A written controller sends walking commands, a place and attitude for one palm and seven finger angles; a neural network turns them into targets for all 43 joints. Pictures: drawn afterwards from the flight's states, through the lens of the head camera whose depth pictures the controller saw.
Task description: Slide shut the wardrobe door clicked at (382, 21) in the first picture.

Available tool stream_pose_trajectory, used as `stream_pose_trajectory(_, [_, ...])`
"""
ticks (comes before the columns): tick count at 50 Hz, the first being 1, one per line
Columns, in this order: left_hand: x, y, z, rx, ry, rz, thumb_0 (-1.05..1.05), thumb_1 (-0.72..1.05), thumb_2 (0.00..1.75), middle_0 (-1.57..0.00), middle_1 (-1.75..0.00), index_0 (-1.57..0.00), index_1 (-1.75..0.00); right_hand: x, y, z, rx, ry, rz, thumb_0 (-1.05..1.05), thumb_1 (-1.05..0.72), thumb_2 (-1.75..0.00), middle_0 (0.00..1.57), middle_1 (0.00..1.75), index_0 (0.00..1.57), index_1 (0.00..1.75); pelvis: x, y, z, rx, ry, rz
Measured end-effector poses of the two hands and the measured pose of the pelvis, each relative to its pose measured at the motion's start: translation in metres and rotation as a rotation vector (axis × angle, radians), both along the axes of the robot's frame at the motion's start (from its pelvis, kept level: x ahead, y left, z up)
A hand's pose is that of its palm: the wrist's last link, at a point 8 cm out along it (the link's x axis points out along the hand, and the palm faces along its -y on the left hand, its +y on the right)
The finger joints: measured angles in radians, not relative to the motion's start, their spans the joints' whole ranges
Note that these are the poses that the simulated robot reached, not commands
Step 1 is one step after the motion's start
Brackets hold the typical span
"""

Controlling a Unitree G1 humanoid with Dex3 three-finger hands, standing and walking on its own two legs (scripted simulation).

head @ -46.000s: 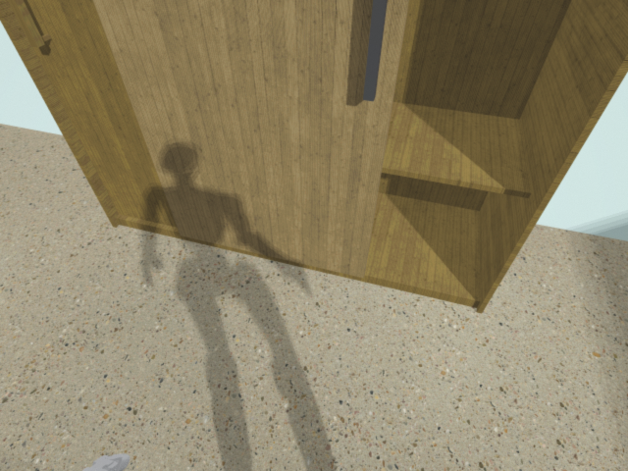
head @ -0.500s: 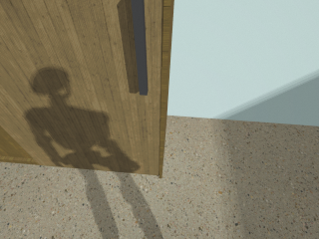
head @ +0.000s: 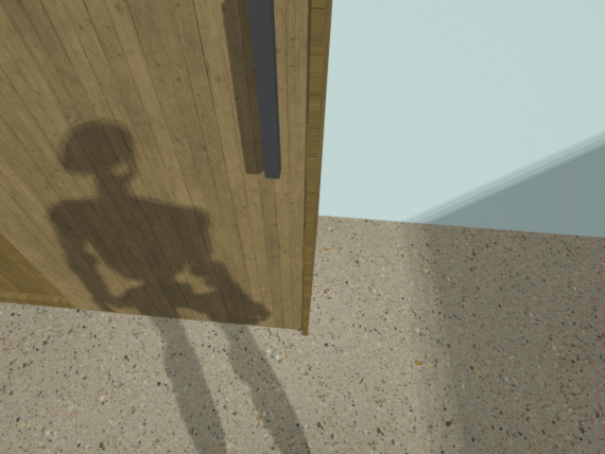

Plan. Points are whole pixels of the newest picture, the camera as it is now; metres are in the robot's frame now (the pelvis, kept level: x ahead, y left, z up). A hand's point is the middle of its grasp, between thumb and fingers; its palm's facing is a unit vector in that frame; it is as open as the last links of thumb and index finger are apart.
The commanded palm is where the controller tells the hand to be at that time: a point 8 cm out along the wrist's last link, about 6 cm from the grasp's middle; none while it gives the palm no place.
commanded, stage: look to check the result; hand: left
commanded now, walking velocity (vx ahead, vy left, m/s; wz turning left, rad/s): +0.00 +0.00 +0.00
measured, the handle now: (270, 87) +0.57 +0.09 +0.19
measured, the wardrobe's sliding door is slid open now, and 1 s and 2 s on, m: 0.00 0.00 0.00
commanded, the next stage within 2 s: stand and wait in 0.22 s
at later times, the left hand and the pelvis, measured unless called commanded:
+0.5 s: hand out of the picture +0.06 +0.21 -0.17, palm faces +0.02 -0.96 -0.27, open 7.4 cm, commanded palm none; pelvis +0.00 -0.01 +0.00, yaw +0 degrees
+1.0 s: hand out of the picture +0.07 +0.21 -0.16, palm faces +0.01 -0.96 -0.29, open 7.4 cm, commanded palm none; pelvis +0.00 -0.02 +0.00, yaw +1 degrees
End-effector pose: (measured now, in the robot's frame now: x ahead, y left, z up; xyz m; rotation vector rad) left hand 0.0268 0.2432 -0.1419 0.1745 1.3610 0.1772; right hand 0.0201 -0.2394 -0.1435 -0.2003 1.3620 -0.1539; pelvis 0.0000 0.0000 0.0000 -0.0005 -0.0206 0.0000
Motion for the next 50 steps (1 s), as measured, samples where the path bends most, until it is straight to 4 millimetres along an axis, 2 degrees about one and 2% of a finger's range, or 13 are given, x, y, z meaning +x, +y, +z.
stream_pose_trajectory(23, [0.023,0.010,0.009,0.038,-0.063,-0.022,0.00,0.90,0.90,-0.20,-0.29,-0.20,-0.30,0.026,-0.030,0.009,-0.045,-0.055,0.033,0.01,-0.91,-0.90,0.20,0.30,0.20,0.30,-0.002,-0.009,0.002,0.002,0.000,0.007])
stream_pose_trajectory(50, [0.036,0.013,0.016,0.065,-0.081,-0.033,0.00,0.90,0.90,-0.20,-0.29,-0.20,-0.30,0.042,-0.053,0.015,-0.072,-0.073,0.052,0.01,-0.91,-0.90,0.20,0.30,0.20,0.30,0.001,-0.018,0.003,0.001,0.004,0.012])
